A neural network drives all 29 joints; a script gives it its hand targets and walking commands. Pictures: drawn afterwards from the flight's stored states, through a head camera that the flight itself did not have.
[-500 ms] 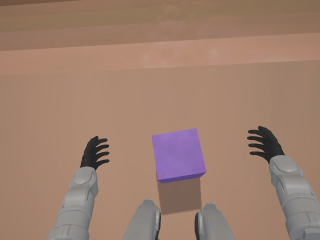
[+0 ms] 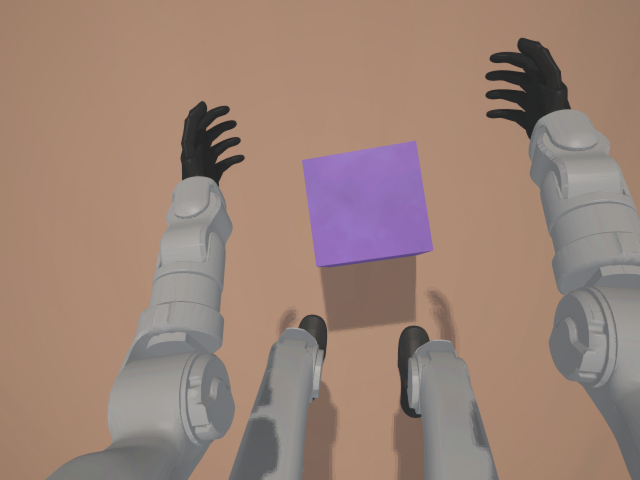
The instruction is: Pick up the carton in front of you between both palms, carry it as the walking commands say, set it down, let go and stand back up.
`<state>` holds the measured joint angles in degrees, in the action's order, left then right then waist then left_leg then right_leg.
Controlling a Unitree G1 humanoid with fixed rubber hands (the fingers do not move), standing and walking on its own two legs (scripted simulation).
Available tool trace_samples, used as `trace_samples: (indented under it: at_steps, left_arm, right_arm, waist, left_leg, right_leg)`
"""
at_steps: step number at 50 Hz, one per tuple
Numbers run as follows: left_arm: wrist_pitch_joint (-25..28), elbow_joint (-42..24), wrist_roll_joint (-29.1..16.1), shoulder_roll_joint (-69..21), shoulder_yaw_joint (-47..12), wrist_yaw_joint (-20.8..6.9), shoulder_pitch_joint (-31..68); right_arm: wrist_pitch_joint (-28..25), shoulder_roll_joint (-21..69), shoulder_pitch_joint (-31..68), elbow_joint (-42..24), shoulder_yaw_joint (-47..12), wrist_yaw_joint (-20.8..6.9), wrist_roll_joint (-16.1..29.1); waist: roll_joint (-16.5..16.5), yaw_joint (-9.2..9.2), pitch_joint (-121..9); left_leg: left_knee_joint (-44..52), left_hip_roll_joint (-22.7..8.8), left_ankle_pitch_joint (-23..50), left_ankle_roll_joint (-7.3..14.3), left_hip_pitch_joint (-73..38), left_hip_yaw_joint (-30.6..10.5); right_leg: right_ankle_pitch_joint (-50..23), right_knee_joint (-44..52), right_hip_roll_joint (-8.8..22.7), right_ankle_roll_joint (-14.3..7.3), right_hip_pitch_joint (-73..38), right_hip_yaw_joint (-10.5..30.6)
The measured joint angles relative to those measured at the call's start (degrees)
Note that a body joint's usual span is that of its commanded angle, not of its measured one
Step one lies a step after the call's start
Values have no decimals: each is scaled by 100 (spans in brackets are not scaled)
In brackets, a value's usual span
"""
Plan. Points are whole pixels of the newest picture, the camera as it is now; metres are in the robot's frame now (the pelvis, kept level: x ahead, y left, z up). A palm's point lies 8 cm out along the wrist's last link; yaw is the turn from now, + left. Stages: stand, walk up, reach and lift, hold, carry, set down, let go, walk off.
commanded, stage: reach and lift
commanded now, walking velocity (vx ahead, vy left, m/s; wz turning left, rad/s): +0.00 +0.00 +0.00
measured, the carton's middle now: (366, 213) +0.47 +0.02 -0.50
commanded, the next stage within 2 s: none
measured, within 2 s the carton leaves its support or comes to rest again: leaves its support in 1.56 s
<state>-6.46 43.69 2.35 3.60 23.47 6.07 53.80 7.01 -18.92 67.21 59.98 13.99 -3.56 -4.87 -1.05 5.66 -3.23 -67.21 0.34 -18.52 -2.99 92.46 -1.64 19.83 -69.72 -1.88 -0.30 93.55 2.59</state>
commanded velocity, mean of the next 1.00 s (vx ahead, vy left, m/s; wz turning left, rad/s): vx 0.00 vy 0.00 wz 0.00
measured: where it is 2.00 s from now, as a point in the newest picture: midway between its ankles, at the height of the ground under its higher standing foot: (359, 380)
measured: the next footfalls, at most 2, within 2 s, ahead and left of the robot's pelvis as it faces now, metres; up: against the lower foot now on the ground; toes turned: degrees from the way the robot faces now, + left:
none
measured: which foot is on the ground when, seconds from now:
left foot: down 0.00-1.00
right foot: down 0.00-1.00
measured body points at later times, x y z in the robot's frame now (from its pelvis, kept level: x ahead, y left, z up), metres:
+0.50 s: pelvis -0.03 +0.01 -0.19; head +0.32 +0.00 +0.10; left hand +0.45 +0.22 -0.35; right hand +0.51 -0.17 -0.36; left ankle +0.09 +0.14 -0.59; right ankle +0.08 -0.11 -0.59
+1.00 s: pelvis -0.03 +0.01 -0.26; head +0.33 -0.01 +0.00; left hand +0.47 +0.21 -0.44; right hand +0.52 -0.15 -0.45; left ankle +0.09 +0.14 -0.59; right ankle +0.08 -0.11 -0.59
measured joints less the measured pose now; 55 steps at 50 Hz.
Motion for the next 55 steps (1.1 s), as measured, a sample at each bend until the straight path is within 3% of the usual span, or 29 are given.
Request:
trace_samples:
  at_steps: [6, 13, 20, 26, 36, 44, 55]
  left_arm:
    - [366, 302, 23, 80, 91, -114, -199]
    - [625, 424, -508, 284, -325, -8, -149]
    - [537, 176, -1136, 514, -845, 219, 86]
    - [377, 459, -1357, 676, -1038, 339, 670]
    - [536, 1570, -1414, 859, -1302, 355, 1791]
    - [718, 1844, -2049, 1149, -1714, 301, 1965]
    - [861, 1917, -1802, 925, -1583, 337, 1743]
  right_arm:
    - [-265, 219, -373, -89, -2, 194, -2]
    - [-444, 89, -515, -336, -518, 418, 523]
    - [-403, -275, -299, -624, -1003, 565, 1092]
    - [-302, -518, 328, -186, -1155, 552, 1359]
    - [-511, -727, 1379, 907, -1392, 585, 1587]
    - [-679, -672, 1344, 739, -1751, 739, 1740]
    - [-687, -439, 1080, 768, -1666, 769, 1706]
  waist:
    - [0, -100, -413]
    - [69, -170, -362]
    - [139, -189, 198]
    - [142, -189, 763]
    - [221, -134, 1805]
    - [423, -144, 2156]
    - [240, -183, 1737]
  left_leg:
    - [-753, 33, -357, -6, 937, -2]
    - [-2130, 136, -800, -9, 2215, 24]
    - [-3457, 223, -1007, -5, 3085, 59]
    - [-4240, 257, -960, -40, 3506, 53]
    - [-5035, 285, -874, -84, 3887, 36]
    - [-5483, 279, -1091, -73, 3853, 92]
    - [-5537, 277, -1227, -94, 3911, 27]
  right_leg:
    - [357, -746, -11, 14, 929, 10]
    - [822, -2141, -8, 75, 2200, 65]
    - [1054, -3478, -22, 148, 3051, 112]
    - [1018, -4253, -41, 179, 3456, 99]
    - [944, -5047, -22, 169, 3825, 52]
    - [1209, -5539, 56, 133, 3788, 60]
    - [1339, -5563, 67, 100, 3825, -11]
